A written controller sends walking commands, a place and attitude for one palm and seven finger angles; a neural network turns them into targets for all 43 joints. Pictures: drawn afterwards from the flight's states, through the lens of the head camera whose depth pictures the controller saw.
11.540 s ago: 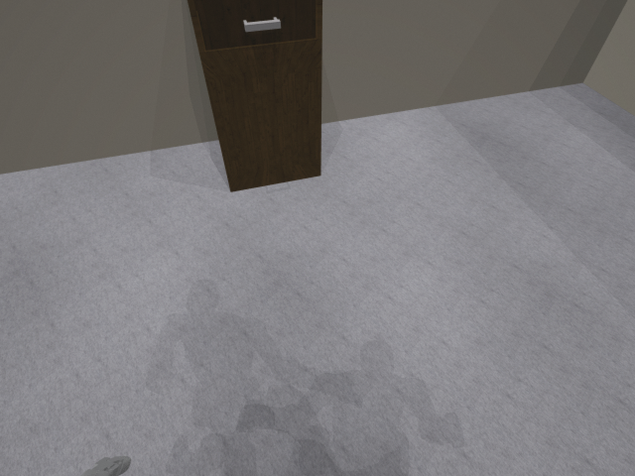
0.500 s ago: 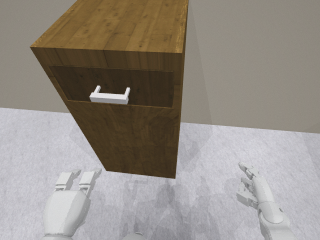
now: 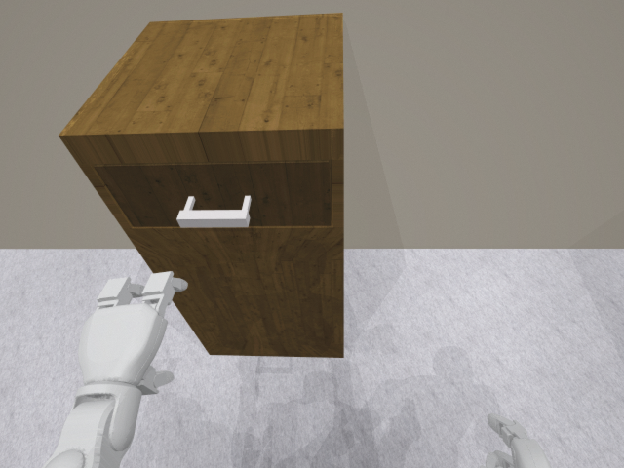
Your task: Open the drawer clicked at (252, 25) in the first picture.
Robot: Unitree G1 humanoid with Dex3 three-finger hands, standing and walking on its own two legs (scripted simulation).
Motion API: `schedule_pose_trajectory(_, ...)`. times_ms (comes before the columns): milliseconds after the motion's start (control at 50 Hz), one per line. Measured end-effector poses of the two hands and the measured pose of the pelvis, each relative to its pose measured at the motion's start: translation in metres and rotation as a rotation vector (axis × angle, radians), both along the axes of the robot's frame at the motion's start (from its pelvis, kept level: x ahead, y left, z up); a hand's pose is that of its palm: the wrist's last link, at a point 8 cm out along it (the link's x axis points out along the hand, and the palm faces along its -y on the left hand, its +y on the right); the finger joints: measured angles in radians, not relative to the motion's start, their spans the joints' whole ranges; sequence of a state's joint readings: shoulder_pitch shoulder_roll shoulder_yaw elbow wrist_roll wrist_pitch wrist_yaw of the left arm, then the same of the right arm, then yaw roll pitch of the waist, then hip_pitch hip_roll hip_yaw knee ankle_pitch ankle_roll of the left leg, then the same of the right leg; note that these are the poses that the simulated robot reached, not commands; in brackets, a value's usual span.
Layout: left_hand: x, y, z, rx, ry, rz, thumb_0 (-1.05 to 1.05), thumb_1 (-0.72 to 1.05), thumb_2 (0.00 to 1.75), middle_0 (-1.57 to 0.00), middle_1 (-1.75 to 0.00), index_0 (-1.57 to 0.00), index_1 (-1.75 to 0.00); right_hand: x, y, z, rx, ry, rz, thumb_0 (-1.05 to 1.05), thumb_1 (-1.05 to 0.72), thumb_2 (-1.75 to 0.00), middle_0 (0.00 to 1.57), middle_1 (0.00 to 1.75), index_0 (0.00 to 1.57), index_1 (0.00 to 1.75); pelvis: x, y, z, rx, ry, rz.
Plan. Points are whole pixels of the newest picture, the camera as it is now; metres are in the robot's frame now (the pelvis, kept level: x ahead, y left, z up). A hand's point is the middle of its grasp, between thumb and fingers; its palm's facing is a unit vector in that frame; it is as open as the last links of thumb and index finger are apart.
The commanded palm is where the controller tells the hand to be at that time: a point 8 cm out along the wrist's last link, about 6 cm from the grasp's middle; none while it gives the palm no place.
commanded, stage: raise the hand with hooked fingers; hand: left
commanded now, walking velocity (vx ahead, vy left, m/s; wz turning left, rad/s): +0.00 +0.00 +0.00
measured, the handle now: (216, 210) +0.52 +0.24 +0.00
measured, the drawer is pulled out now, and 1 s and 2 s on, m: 0.00 0.00 0.00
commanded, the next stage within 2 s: move the hooked fingers above the handle in 0.90 s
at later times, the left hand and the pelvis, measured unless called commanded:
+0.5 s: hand (125, 273) +0.30 +0.26 +0.11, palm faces +0.06 -0.06 -1.00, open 13.8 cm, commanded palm +0.28 +0.26 +0.17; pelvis +0.01 +0.01 +0.02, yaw +1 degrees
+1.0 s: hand (138, 269) +0.31 +0.25 +0.11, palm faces +0.06 -0.07 -1.00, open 13.8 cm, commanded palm +0.28 +0.25 +0.17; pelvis +0.01 +0.00 +0.02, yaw +1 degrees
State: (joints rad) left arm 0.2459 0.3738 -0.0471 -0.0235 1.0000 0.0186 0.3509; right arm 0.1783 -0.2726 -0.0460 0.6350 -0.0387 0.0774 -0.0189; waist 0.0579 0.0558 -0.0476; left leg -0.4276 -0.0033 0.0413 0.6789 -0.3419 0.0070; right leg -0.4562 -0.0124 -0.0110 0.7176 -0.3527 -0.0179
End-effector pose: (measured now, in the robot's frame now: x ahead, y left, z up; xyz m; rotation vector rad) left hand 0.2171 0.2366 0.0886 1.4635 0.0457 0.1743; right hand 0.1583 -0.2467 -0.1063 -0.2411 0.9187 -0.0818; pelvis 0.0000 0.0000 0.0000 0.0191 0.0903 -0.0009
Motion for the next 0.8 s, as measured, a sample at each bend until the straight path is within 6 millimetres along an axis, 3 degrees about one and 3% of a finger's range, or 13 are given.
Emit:
schedule_pose_trajectory(100,0.015,0.005,0.014,-0.005,-0.018,0.009,-0.01,-0.18,0.44,-0.30,-1.00,-0.30,-1.00,0.020,0.012,0.013,0.010,-0.063,0.005,0.01,-0.90,-0.90,0.19,0.30,0.20,0.30,0.000,0.008,0.003,-0.003,-0.024,0.002)
schedule_pose_trajectory(240,0.035,0.009,0.038,0.005,-0.010,-0.010,-0.01,-0.34,0.37,-0.31,-1.11,-0.31,-1.10,0.048,0.047,0.032,0.072,-0.141,0.057,0.01,-0.90,-0.90,0.19,0.30,0.20,0.30,0.001,0.014,0.011,-0.005,-0.061,0.001)
schedule_pose_trajectory(400,0.051,0.021,0.060,0.023,0.022,-0.010,-0.01,-0.45,0.32,-0.32,-1.18,-0.31,-1.17,0.056,0.072,0.036,0.106,-0.127,0.117,0.01,-0.90,-0.90,0.20,0.30,0.20,0.30,0.003,0.015,0.017,-0.011,-0.081,0.015)
schedule_pose_trajectory(580,0.070,0.028,0.083,0.036,0.032,-0.045,-0.01,-0.48,0.30,-0.32,-1.20,-0.32,-1.20,0.040,0.058,0.025,0.087,-0.040,0.095,0.01,-0.90,-0.90,0.20,0.30,0.20,0.30,0.007,0.014,0.021,-0.014,-0.078,0.024)
schedule_pose_trajectory(800,0.066,0.013,0.072,0.019,0.046,-0.107,-0.01,-0.49,0.30,-0.32,-1.20,-0.32,-1.20,0.021,0.026,0.018,0.047,0.021,0.042,0.01,-0.90,-0.90,0.20,0.30,0.20,0.30,0.008,0.010,0.022,-0.010,-0.055,0.016)
